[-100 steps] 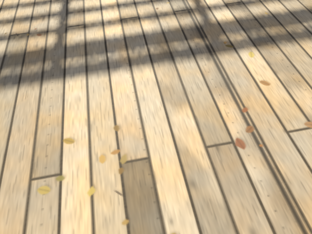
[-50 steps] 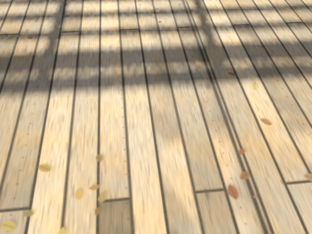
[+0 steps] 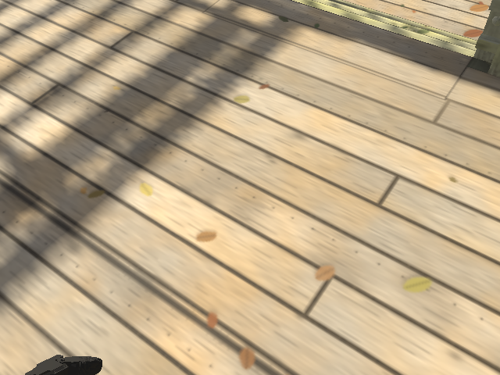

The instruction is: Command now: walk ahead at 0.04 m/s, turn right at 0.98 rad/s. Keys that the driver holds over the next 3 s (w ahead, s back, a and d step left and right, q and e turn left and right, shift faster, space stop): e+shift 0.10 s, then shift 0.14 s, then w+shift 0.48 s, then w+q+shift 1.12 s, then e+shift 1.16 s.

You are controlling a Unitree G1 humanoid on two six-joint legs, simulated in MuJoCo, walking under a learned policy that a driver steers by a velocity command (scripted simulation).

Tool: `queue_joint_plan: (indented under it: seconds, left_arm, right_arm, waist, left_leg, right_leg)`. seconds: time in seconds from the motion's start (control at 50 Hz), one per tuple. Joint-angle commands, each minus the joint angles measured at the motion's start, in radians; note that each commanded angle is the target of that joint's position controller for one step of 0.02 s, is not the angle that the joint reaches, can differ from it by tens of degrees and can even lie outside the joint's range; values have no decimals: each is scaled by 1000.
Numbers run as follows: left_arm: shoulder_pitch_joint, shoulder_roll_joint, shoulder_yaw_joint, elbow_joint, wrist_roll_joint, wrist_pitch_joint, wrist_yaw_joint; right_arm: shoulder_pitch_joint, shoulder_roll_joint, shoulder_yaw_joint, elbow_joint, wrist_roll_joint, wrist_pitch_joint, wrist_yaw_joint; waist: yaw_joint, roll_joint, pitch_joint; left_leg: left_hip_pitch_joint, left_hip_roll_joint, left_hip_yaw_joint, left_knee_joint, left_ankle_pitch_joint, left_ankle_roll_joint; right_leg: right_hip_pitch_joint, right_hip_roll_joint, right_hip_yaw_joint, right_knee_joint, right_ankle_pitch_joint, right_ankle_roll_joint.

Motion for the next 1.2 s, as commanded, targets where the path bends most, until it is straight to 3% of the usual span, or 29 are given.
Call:
queue_joint_plan:
  seconds: [0.02, 0.06, 0.12, 0.16, 0.24, 0.28, 0.32, 0.36, 0.4, 0.42, 0.44, 0.46, 0.48, 0.52, 0.58, 0.7, 0.74, 0.8, 0.84, 0.86, 0.88, 0.9, 0.92, 0.94, 0.96, 1.0, 1.08, 1.16, 1.2]
  left_arm:
    - [229, 319, 102, -45, -10, -29, 39]
    - [161, 234, 78, -23, -6, -21, 51]
    - [44, 158, 51, -45, -10, -18, 56]
    - [78, 152, 47, -24, -6, -31, 48]
    - [132, 149, 41, 12, 3, -38, 45]
    - [169, 154, 41, 27, 13, -39, 36]
    - [161, 154, 38, 31, 21, -42, 24]
    - [145, 151, 36, 39, 16, -53, 22]
    - [71, 143, 33, 32, 4, -61, 29]
    - [18, 103, 24, 14, 10, -69, 38]
    - [11, -18, -8, -5, 3, -87, 41]
    - [-25, 13, -9, -44, 3, -102, 37]
    - [-14, 39, -2, -37, 10, -113, 33]
    - [60, 84, 12, 27, 17, -119, 12]
    - [48, 67, 9, 43, 32, -106, -6]
    - [-173, 21, -21, -2, 24, -104, -18]
    - [-254, 5, -34, -26, 21, -111, -25]
    - [-285, 13, -42, -48, 21, -122, -20]
    - [-195, 28, -39, -29, 20, -130, -1]
    - [-60, 62, -24, 7, 17, -134, 18]
    - [182, 105, -5, 79, 15, -143, 38]
    - [380, 194, 25, 122, 37, -149, 62]
    - [414, 269, 43, 127, 73, -155, 66]
    - [363, 218, 35, 120, 50, -151, 61]
    - [267, 150, 20, 135, 45, -152, 61]
    - [200, 69, 4, 150, 37, -164, 60]
    - [231, -2, -13, 219, -3, -195, 53]
    - [242, -9, -16, 248, 8, -216, 49]
    - [257, 25, -13, 262, 7, -220, 59]
  right_arm:
    - [-37, -92, -22, -144, -20, 28, -3]
    - [-63, -87, -21, -132, 3, 25, -16]
    - [-17, -105, -29, -80, -19, 19, -21]
    - [-3, -82, -23, -62, -7, 26, -17]
    - [-42, -50, -8, -64, 3, 35, -18]
    - [-52, -55, -6, -63, -11, 30, -1]
    - [-79, -63, -9, -68, -11, 21, 18]
    - [-54, -50, -6, -56, -2, 3, 23]
    - [100, -22, -2, 4, 0, -20, 11]
    - [227, -53, -9, 46, -8, -38, -2]
    - [310, -129, -17, 56, -25, -57, -13]
    - [225, -202, -37, 41, -29, -63, -11]
    - [168, -181, -39, 35, -15, -67, -7]
    - [95, -115, -25, 24, 4, -84, 3]
    - [150, -72, -11, 68, 12, -109, 4]
    - [299, -41, -8, 145, 12, -118, 12]
    - [343, -36, -3, 172, 9, -120, 6]
    - [345, -75, -8, 208, 6, -117, -9]
    - [299, -108, -11, 219, 7, -112, -15]
    - [295, -129, -14, 230, 5, -112, -15]
    - [243, -149, -18, 225, 11, -112, -13]
    - [218, -100, -8, 193, 12, -119, -6]
    - [295, 74, 24, 141, 41, -124, 6]
    - [205, -42, -2, 136, 46, -117, 7]
    - [114, -57, -13, 114, 39, -107, 10]
    - [100, -10, -5, 130, 19, -89, 28]
    - [26, 53, 4, 89, -7, -29, 56]
    - [-136, 47, 17, 18, 5, -22, 75]
    - [-208, 33, 25, -13, 1, -25, 85]
  waist:
    - [133, -282, -172]
    - [78, -194, -102]
    - [23, -162, -130]
    - [26, -110, -170]
    - [59, -138, -164]
    - [81, -168, -185]
    - [82, -206, -125]
    - [53, -172, -81]
    - [-53, -100, -50]
    - [-121, -4, -30]
    - [-134, 223, -46]
    - [-77, 139, 78]
    - [-28, 65, 113]
    - [22, 37, 45]
    - [13, 76, 16]
    - [-63, 56, 69]
    - [-92, 57, 87]
    - [-69, 66, 75]
    - [3, 91, 8]
    - [72, 111, -77]
    - [197, 99, -193]
    - [274, 9, -335]
    - [177, -263, -493]
    - [195, -194, -438]
    - [144, -151, -237]
    - [81, -103, -96]
    - [15, -126, 21]
    - [3, -105, 82]
    - [-2, -72, 108]
  left_leg:
    - [-429, -116, -248, 438, -306, -68]
    - [-422, -83, -325, 424, -107, -51]
    - [-321, -109, -325, 385, 33, -31]
    - [-280, -126, -325, 343, 32, -22]
    - [-241, -145, -330, 214, 40, 2]
    - [-197, -156, -320, 143, 41, 18]
    - [-173, -173, -300, 74, 6, 29]
    - [-61, -183, -288, -31, -16, 55]
    - [211, -196, -248, -248, 109, 97]
    - [362, -155, -325, -341, 22, 110]
    - [412, 104, -672, -498, -309, 129]
    - [295, 224, -1022, -641, -525, 183]
    - [259, 225, -1011, -641, -516, 201]
    - [268, 104, -771, -597, -291, 154]
    - [236, 22, -604, -636, -139, 166]
    - [302, -12, -467, -703, 124, 199]
    - [325, 5, -464, -719, 245, 212]
    - [413, 47, -463, -672, 580, 236]
    - [387, 43, -420, -528, 1018, 221]
    - [344, 49, -413, -365, 1239, 212]
    - [210, 20, -391, -114, 1187, 192]
    - [-33, -49, -368, 210, 834, 186]
    - [-363, -192, -375, 553, -46, 176]
    - [-423, -189, -435, 648, 20, 202]
    - [-472, -132, -413, 648, 128, 201]
    - [-417, -73, -396, 582, 195, 178]
    - [-476, -25, -365, 564, 247, 143]
    - [-477, -60, -272, 383, 458, 149]
    - [-431, -79, -211, 214, 507, 172]
  right_leg:
    - [347, -373, 669, -302, 498, -269]
    - [285, -255, 479, -303, 368, -232]
    - [225, -146, 376, -290, 431, -183]
    - [229, -145, 367, -272, 512, -185]
    - [223, -150, 405, -280, 408, -191]
    - [194, -134, 471, -362, -171, -198]
    - [133, -144, 541, -413, -411, -195]
    - [38, -144, 541, -412, -423, -182]
    - [-148, -91, 479, -334, -436, -141]
    - [-299, -16, 409, -160, -432, -98]
    - [-393, 123, 239, 231, -333, -43]
    - [-597, 149, 251, 347, -188, -42]
    - [-623, 89, 310, 414, -67, -43]
    - [-549, 60, 281, 425, 55, -10]
    - [-492, 29, 190, 444, 152, 21]
    - [-518, -38, 21, 225, 242, 32]
    - [-475, -43, -17, 120, 252, 23]
    - [-394, -17, -22, 13, 175, -6]
    - [-166, 51, -46, -46, 70, -38]
    - [37, 90, -45, -38, 18, -54]
    - [343, 74, -7, -83, 55, -70]
    - [651, -128, 203, -107, -199, -84]
    - [878, -450, 723, -248, -679, -129]
    - [727, -449, 906, -423, -764, -120]
    - [580, -396, 698, -409, -597, -95]
    - [355, -319, 416, -446, -253, -69]
    - [232, -262, 113, -527, -16, -25]
    - [181, -168, -137, -569, 286, 12]
    - [217, -168, -207, -583, 479, 24]
Next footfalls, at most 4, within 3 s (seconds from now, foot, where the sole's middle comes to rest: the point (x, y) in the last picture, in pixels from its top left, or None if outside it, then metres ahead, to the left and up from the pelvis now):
0.42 left None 0.11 0.10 -0.76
0.90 right None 0.44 -0.21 -0.76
1.36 left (290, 231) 0.88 -0.08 -0.76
1.78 right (284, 126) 1.34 -0.09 -0.76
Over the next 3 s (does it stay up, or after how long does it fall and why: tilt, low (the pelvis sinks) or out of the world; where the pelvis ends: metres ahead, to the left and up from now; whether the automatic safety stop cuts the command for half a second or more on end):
stays up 1.44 0.11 0.01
